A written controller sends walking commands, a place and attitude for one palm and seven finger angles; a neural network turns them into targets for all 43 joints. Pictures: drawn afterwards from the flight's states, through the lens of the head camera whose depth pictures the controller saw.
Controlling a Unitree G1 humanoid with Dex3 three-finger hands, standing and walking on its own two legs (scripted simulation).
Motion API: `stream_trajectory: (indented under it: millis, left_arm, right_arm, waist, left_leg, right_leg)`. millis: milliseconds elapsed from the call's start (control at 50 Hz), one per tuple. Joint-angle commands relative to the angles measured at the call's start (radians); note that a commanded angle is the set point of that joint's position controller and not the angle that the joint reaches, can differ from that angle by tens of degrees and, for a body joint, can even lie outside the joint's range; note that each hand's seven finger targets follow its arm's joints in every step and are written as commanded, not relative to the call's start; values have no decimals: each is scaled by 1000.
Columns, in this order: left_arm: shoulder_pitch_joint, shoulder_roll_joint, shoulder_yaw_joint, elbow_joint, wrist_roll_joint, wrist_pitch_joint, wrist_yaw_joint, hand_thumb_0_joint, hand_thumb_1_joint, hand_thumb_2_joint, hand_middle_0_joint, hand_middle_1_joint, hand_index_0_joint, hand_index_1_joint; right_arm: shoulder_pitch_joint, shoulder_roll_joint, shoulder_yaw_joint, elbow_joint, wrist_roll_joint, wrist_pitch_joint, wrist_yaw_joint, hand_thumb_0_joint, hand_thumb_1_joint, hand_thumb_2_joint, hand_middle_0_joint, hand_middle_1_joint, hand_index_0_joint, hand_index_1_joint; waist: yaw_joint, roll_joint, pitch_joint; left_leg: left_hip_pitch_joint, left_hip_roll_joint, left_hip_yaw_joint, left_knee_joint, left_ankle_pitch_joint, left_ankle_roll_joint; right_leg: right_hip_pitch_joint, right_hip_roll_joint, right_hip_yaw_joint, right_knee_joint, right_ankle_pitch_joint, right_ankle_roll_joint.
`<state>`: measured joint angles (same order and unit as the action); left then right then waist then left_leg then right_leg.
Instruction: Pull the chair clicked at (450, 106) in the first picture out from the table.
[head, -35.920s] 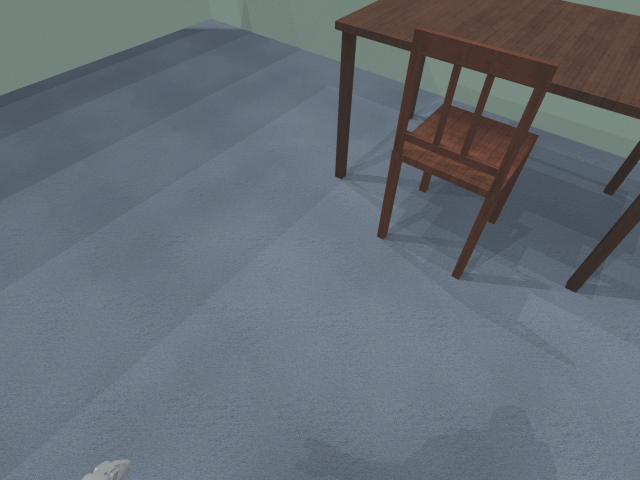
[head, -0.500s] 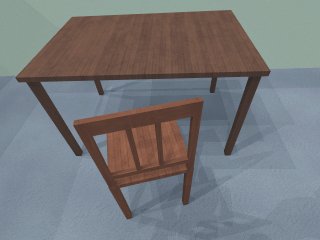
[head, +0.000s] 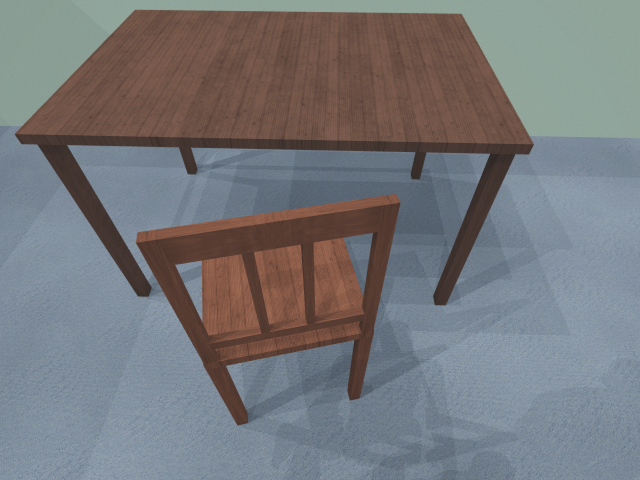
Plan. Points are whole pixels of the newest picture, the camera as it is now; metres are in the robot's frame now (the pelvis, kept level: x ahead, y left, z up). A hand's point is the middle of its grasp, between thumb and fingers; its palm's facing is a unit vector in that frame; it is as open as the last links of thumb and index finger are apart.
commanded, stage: look again from close up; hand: left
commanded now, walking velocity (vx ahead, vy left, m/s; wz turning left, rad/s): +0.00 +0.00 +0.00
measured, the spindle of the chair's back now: (257, 294) +0.43 +0.14 -0.11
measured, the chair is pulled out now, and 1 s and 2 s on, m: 0.18 0.18 0.18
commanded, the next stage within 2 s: shuffle to correct the standing spot in 0.54 s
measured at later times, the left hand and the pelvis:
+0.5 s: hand out of the picture +0.00 +0.17 -0.17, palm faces +0.02 -0.98 -0.20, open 7.4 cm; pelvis +0.00 +0.00 +0.00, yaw +0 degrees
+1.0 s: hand out of the picture -0.01 +0.16 -0.18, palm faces +0.10 -0.97 -0.21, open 7.4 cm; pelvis +0.02 -0.02 +0.00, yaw +5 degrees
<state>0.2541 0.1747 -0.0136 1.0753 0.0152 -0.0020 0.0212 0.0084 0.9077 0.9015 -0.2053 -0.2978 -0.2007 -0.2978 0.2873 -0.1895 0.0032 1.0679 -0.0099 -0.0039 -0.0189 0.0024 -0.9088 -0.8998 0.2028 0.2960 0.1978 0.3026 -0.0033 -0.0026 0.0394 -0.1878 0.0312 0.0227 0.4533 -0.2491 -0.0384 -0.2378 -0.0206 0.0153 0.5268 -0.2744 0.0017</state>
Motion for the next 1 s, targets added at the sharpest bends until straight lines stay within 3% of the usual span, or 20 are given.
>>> stream_trajectory:
  millis: [0, 220, 440, 460, 540, 560, 620, 740, 840, 860, 920, 980]
  left_arm:
    - [34, 128, 28, -30, -4, -16, 8, 0, 900, 900, -200, -300, -200, -300]
    - [49, 108, 28, -5, -3, -22, 11, 0, 900, 900, -200, -300, -200, -300]
    - [72, 88, 29, 8, -1, -21, 12, 0, 900, 900, -200, -300, -200, -300]
    - [75, 88, 28, 8, -1, -20, 11, 0, 900, 900, -200, -300, -200, -300]
    - [85, 82, 29, 12, -1, -22, 13, 0, 900, 900, -200, -300, -200, -300]
    - [85, 81, 28, 11, -1, -21, 12, 0, 900, 900, -200, -300, -200, -300]
    - [90, 76, 29, 14, 0, -21, 13, 0, 900, 900, -200, -300, -200, -300]
    - [106, 66, 33, 15, 3, -11, 7, 0, 900, 900, -200, -300, -200, -300]
    - [125, 53, 40, -4, 12, -1, 2, 0, 900, 900, -200, -300, -200, -300]
    - [133, 49, 40, -7, 13, -1, 1, 0, 900, 900, -200, -300, -200, -300]
    - [162, 59, 47, -10, 14, -4, 3, 0, 900, 900, -200, -300, -200, -300]
    - [177, 91, 59, -19, 13, -3, 5, 0, 900, 900, -200, -300, -200, -300]
  right_arm:
    - [40, -78, -10, -30, -1, -23, -4, 0, -900, -900, 200, 300, 200, 300]
    - [56, -60, -12, 5, 0, -26, -7, 0, -900, -900, 200, 300, 200, 300]
    - [60, -47, -12, 21, 1, -28, -9, 0, -900, -900, 200, 300, 200, 300]
    - [53, -40, -11, 24, 2, -27, -9, 0, -900, -900, 200, 300, 200, 300]
    - [64, -41, -13, 25, 1, -29, -9, 0, -900, -900, 200, 300, 200, 300]
    - [59, -33, -13, 28, 3, -28, -10, 0, -900, -900, 200, 300, 200, 300]
    - [66, -36, -13, 29, 2, -28, -9, 0, -900, -900, 200, 300, 200, 300]
    - [66, -46, -24, 28, -5, -21, -7, 0, -900, -900, 200, 300, 200, 300]
    - [72, -73, -43, 17, -11, -14, -11, 0, -900, -900, 200, 300, 200, 300]
    - [67, -67, -46, 15, -11, -13, -13, 0, -900, -900, 200, 300, 200, 300]
    - [74, -62, -49, 8, -12, -14, -17, 0, -900, -900, 200, 300, 200, 300]
    - [81, -25, -43, -2, -11, -9, -20, 0, -900, -900, 200, 300, 200, 300]
  waist:
    - [5, -5, 17]
    - [4, -28, 3]
    - [6, 0, 20]
    - [10, -1, 44]
    - [7, 1, 10]
    - [9, 3, 35]
    - [8, -8, 26]
    - [2, 0, 54]
    - [8, 83, 66]
    - [12, 79, 84]
    - [16, 40, 34]
    - [14, -97, 24]
  left_leg:
    - [-6, 52, -40, -78, 98, 43]
    - [26, 59, -37, -81, 137, 42]
    - [26, 61, -39, -96, 126, 45]
    - [19, 63, -38, -103, 111, 46]
    - [32, 61, -39, -96, 126, 45]
    - [25, 63, -39, -104, 110, 48]
    - [24, 62, -40, -100, 113, 47]
    - [-33, 80, -104, -127, -52, 66]
    - [-98, 126, -198, -171, -113, 104]
    - [-114, 128, -206, -170, -108, 112]
    - [-106, 96, -162, -65, 60, 104]
    - [-156, 18, -53, 70, 107, 70]
  right_leg:
    - [-19, -77, 75, -138, 92, -26]
    - [1, -77, 66, -143, 154, -26]
    - [-5, -71, 62, -155, 125, -25]
    - [-14, -69, 58, -163, 109, -25]
    - [-4, -72, 61, -156, 124, -26]
    - [-11, -68, 59, -164, 109, -26]
    - [-12, -70, 60, -159, 108, -24]
    - [-32, -53, -1, -127, -54, -13]
    - [-31, -30, -74, -37, -54, -7]
    - [-29, -27, -77, -41, -50, -8]
    - [10, -53, -54, -58, 23, -17]
    - [64, -115, 5, -113, 93, -51]
